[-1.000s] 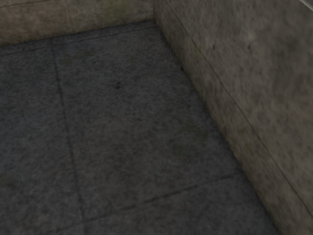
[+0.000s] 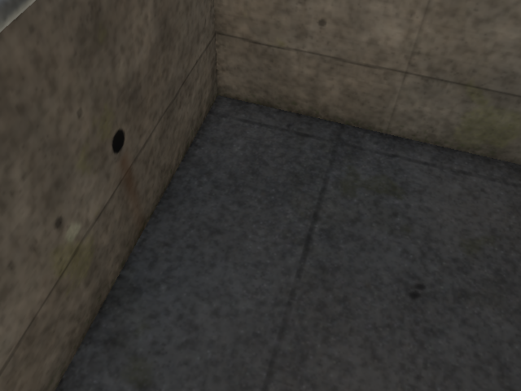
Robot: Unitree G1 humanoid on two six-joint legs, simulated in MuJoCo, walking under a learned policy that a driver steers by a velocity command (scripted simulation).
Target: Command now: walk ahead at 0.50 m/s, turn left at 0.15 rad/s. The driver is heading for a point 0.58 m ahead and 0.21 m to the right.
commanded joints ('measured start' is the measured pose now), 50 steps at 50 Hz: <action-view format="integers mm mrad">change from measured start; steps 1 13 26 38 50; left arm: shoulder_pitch -97 271 194 350 178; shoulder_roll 19 283 148 135 34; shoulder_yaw -10 85 53 38 22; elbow -60 16 -36 -30 -73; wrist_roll -3 -44 -46 -50 -32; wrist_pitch -22 10 17 75 138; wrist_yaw -21 -63 7 17 36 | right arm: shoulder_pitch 17 168 -296 -69 -242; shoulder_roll -164 -50 -64 -132 -99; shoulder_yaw -44 13 14 -27 -4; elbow -27 27 -98 -58 44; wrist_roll -5 -49 -35 -14 -23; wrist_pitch -20 -5 -44 -40 15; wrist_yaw -23 -38 -35 -5 3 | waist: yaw -25 86 96 -9 70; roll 83 -236 3 151 157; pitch -2 -400 -12 -326 -152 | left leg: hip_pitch -59 -376 -348 357 -116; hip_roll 220 84 121 516 289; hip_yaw -79 100 35 -468 -49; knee -144 982 380 171 44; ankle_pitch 139 -131 201 588 370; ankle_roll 113 -104 -166 218 120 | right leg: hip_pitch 108 1021 306 35 492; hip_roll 48 -168 60 166 83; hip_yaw -64 482 207 141 -41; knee -222 -270 -587 486 -204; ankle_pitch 281 63 152 -568 -135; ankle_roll -15 -400 -256 1 14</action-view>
